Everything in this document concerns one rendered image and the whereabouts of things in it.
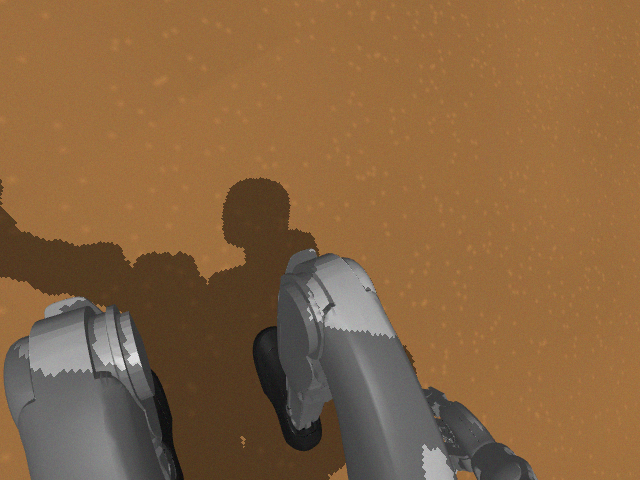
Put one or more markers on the left robot foot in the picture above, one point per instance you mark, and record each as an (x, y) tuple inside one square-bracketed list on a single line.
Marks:
[(165, 420)]

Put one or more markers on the right robot foot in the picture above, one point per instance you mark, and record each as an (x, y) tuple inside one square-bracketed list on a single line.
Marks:
[(273, 382)]

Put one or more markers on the right robot arm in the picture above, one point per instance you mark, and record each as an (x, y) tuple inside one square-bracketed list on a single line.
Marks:
[(496, 461)]

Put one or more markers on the right robot hand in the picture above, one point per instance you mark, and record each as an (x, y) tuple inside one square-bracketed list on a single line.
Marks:
[(462, 432)]

